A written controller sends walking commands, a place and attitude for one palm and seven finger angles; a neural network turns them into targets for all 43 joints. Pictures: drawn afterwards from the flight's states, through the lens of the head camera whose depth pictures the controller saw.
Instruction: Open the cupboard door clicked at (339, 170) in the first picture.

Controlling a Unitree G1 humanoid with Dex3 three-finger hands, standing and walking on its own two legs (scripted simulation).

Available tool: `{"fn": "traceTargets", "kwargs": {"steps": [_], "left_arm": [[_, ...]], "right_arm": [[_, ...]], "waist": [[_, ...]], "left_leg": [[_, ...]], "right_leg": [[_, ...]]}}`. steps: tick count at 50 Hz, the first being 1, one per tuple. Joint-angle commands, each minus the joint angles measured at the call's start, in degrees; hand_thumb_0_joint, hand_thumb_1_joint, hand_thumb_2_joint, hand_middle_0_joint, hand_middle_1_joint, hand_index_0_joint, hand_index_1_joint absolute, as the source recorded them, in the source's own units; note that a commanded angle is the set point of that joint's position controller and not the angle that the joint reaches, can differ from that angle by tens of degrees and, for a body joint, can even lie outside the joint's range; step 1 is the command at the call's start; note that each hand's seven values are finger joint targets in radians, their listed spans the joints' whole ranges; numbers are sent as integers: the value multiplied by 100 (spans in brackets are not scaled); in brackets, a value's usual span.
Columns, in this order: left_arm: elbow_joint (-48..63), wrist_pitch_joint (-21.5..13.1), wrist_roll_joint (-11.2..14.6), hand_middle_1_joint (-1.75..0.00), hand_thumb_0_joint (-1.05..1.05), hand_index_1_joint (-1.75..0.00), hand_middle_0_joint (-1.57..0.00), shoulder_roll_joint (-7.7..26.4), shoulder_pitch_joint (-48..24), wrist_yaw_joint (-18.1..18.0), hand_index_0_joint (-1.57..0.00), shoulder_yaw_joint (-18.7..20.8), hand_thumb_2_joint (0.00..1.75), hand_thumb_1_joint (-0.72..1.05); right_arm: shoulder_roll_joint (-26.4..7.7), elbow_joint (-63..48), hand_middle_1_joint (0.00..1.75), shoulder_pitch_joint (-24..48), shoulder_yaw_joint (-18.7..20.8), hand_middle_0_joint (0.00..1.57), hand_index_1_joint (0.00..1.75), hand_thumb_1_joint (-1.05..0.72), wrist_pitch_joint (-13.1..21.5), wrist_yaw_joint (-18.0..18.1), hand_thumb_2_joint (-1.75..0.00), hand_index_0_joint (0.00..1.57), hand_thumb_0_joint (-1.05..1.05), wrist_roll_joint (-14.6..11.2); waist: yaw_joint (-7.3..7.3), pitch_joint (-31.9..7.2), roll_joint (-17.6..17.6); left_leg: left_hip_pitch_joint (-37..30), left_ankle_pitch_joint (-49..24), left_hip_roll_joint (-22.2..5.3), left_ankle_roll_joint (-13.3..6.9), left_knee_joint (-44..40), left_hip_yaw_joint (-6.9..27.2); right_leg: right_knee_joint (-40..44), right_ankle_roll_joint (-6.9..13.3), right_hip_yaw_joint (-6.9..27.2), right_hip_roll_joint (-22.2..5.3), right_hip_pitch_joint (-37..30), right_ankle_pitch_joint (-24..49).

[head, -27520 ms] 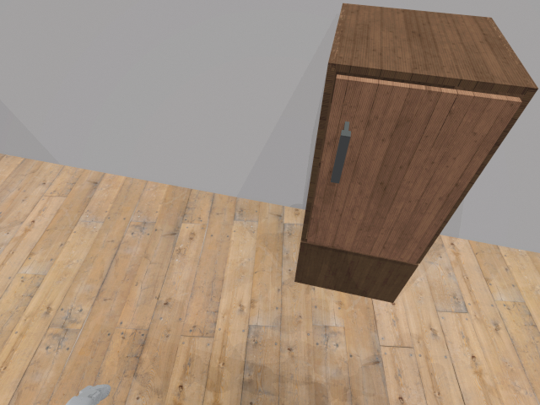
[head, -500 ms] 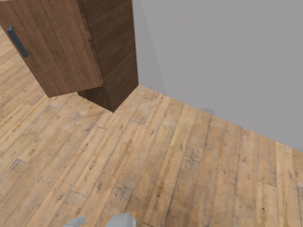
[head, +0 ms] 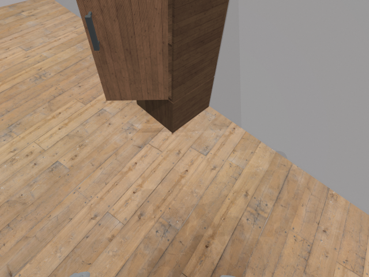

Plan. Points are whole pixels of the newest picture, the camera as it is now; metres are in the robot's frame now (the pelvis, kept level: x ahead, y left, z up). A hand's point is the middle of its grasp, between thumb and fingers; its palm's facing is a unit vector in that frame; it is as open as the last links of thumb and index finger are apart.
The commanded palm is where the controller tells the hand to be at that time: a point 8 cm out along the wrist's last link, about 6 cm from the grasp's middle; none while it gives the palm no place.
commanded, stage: take the last steps up to it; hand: left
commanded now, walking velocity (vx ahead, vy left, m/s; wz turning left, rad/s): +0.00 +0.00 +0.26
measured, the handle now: (93, 31) +1.01 +0.45 -0.03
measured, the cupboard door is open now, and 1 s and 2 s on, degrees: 49 49 49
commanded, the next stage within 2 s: come to a stop and stand still in 1.50 s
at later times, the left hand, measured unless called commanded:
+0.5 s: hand out of the picture -0.04 +0.18 -0.17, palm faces +0.26 -0.95 -0.18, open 7.4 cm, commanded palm none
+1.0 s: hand (72, 206) +0.30 +0.33 -0.15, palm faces +0.13 -0.98 -0.16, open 7.4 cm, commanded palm none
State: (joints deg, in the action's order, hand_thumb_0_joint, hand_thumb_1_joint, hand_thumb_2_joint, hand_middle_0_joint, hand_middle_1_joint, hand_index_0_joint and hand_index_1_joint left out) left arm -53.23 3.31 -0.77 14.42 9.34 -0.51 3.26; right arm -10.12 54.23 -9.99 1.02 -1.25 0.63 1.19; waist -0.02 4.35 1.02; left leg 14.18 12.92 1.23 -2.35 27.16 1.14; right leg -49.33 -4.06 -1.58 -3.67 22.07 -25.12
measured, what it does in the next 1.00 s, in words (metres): walks ahead: right foot, then left foot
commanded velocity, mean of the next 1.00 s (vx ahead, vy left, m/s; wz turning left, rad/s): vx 0.29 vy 0.07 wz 0.05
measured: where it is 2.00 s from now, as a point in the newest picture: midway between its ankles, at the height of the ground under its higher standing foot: (157, 224)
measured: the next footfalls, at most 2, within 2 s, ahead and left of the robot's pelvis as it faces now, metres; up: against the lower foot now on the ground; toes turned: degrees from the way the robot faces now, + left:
right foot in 0.10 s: +0.03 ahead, -0.14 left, +0.00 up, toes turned -2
left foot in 0.58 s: +0.16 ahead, +0.19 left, +0.00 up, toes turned +16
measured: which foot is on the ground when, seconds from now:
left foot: down 0.00-0.10, up 0.12-0.56, down 0.58-1.00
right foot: up 0.00-0.08, down 0.10-0.58, up 0.60-1.00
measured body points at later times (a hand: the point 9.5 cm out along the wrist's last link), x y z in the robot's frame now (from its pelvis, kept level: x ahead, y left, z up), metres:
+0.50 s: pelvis +0.05 +0.03 +0.00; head +0.08 +0.04 +0.45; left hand -0.05 +0.23 -0.15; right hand +0.17 -0.22 -0.14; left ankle +0.10 +0.17 -0.70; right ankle -0.01 -0.14 -0.74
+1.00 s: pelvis +0.19 +0.13 +0.00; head +0.20 +0.15 +0.45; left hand +0.29 +0.38 -0.14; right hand +0.17 -0.10 -0.15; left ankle +0.13 +0.18 -0.74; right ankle +0.31 +0.01 -0.68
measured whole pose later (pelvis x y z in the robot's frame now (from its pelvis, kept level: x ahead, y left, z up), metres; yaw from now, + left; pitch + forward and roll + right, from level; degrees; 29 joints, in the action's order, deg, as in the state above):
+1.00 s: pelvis +0.19 +0.13 +0.00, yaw +7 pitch -1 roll +1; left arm -55.4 0.4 -1.4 11.1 5.2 1.0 3.2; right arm -8.5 63.0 -23.3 0.9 3.9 1.6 1.2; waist 1.8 1.9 2.9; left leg 0.2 14.6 3.9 -5.0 15.6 -9.4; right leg -52.1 -0.3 -2.7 -5.4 33.2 -8.4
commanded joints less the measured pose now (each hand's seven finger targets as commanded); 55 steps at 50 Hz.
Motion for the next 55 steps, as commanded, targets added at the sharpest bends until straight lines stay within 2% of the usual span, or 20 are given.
{"fn": "traceTargets", "kwargs": {"steps": [1,3,4,5,6,7,9,12,18,24,26,27,28,29,31,34,37,43,49,55], "left_arm": [[312,-152,26,-30,0,-30,-20,291,207,-16,-20,37,90,90],[160,-237,34,-30,0,-30,-20,302,565,-39,-20,59,90,90],[113,-317,-15,-30,0,-30,-20,566,810,-58,-20,123,90,90],[79,-370,-92,-30,0,-30,-20,1045,960,-77,-20,238,90,90],[188,-349,-79,-30,0,-30,-20,1326,1037,-62,-20,278,90,90],[294,-354,-47,-30,0,-30,-20,1199,793,-49,-20,254,90,90],[257,-472,-19,-30,0,-30,-20,701,464,-56,-20,157,90,90],[102,-643,10,-30,0,-30,-20,475,804,-18,-20,117,90,90],[-381,-732,-50,-30,0,-30,-20,508,1575,-31,-20,143,90,90],[-635,-697,-129,-30,0,-30,-20,609,1580,-17,-20,150,90,90],[-605,-657,-100,-30,0,-30,-20,683,1313,0,-20,180,90,90],[-591,-631,-82,-30,0,-30,-20,576,1304,37,-20,145,90,90],[-507,-604,-33,-30,0,-30,-20,201,1476,76,-20,88,90,90],[-247,-567,-33,-30,0,-30,-20,-1,1184,54,-20,-5,90,90],[-126,-572,-42,-30,0,-30,-20,-24,609,37,-20,5,90,90],[-443,-466,-94,-30,0,-30,-20,-82,893,121,-20,25,90,90],[-453,-416,-62,-30,0,-30,-20,-122,921,129,-20,45,90,90],[-126,-345,-62,-30,0,-30,-20,-123,174,157,-20,53,90,90],[196,-375,-44,-30,0,-30,-20,-93,-731,177,-20,-25,90,90],[381,-431,-41,-30,0,-30,-20,-162,-1132,203,-20,-87,90,90]], "right_arm": [[-1248,-223,30,-105,371,20,30,-90,60,75,-90,20,0,29],[-1148,-199,30,-11,348,20,30,-90,63,63,-90,20,0,-25],[-963,-220,30,7,339,20,30,-90,71,23,-90,20,0,-76],[-584,-333,30,7,281,20,30,-90,64,-21,-90,20,0,-100],[-855,-470,30,267,349,20,30,-90,-2,-73,-90,20,0,-31],[-915,-508,30,343,385,20,30,-90,-14,-143,-90,20,0,17],[-871,-181,30,80,456,20,30,-90,-74,-197,-90,20,0,53],[-664,-106,30,57,405,20,30,-90,-30,-270,-90,20,0,27],[-503,-235,30,556,330,20,30,-90,17,-317,-90,20,0,5],[-344,-354,30,838,228,20,30,-90,172,-393,-90,20,0,-35],[-453,-116,30,44,246,20,30,-90,255,-343,-90,20,0,-16],[-758,119,30,-684,299,20,30,-90,301,-280,-90,20,0,1],[-1436,334,30,-1610,483,20,30,-90,364,-185,-90,20,0,69],[-1792,444,30,-2247,561,20,30,-90,340,-71,-90,20,0,38],[-1492,345,30,-1613,460,20,30,-90,329,24,-90,20,0,50],[-824,172,30,-790,235,20,30,-90,477,63,-90,20,0,19],[-625,325,30,-994,177,20,30,-90,610,90,-90,20,0,-15],[-558,479,30,-1283,183,20,30,-90,637,104,-90,20,0,2],[-500,782,30,-1894,100,20,30,-90,619,137,-90,20,0,46],[-560,1080,30,-2274,84,20,30,-90,558,152,-90,20,0,108]], "waist": [[12,-607,-961],[-187,-747,-674],[-312,-795,-82],[-365,-575,1387],[-554,-159,1524],[-388,191,1044],[-61,396,1152],[-106,65,859],[-377,11,796],[-369,179,1134],[40,-13,979],[343,-405,352],[696,-1089,-1278],[848,-1310,-1981],[599,-590,-814],[73,-115,-803],[-55,-216,-523],[-42,16,-317],[201,305,-369],[342,239,-429]], "left_leg": [[-202,-2001,-1387,-683,-660,1339],[234,-1288,-1102,-434,-329,1212],[849,-89,-700,-146,183,898],[1939,1633,121,270,1329,43],[2178,2209,87,313,2728,83],[2377,1694,-128,280,3361,292],[2361,733,-331,375,3909,263],[2366,116,-394,532,3778,52],[2656,114,-551,621,2840,-261],[1338,459,-422,392,1033,-658],[-94,124,-155,282,298,-942],[-1210,189,-112,219,-5,-935],[-2430,621,-1384,-162,-246,745],[-2548,890,-2260,-612,-1098,2241],[-1481,1069,-2363,-881,-1429,2059],[-319,178,-1852,-562,-1650,868],[-695,-1212,-1716,-629,-1693,424],[-1045,-1840,-1667,-681,-1797,86],[-1525,-2769,-1743,-602,-1586,62],[-1687,-3600,-1744,-560,-1016,-253]], "right_leg": [[942,73,-100,216,-609,257],[2178,111,-118,205,-1587,1098],[2949,202,382,-230,-2301,939],[3694,717,2012,-1601,-2621,-68],[4216,1238,2822,-2444,-1718,-947],[4373,1352,2570,-2340,-1216,-1397],[4274,908,1748,-1700,-1076,-700],[4044,805,736,-1407,-1646,829],[3948,965,405,-1732,-2449,1693],[3551,882,39,-1767,-1814,1995],[2987,707,-366,-1527,-1100,1881],[1952,561,-677,-1172,-694,1947],[237,266,-1102,-487,396,397],[-1349,187,-740,-10,1244,-1147],[-2415,443,-71,-382,1734,-506],[-2228,356,90,-625,1220,666],[-1823,306,126,-472,1319,1099],[-892,290,123,-342,1610,1663],[-49,425,-56,-227,1704,1627],[1064,677,-459,81,773,1087]]}}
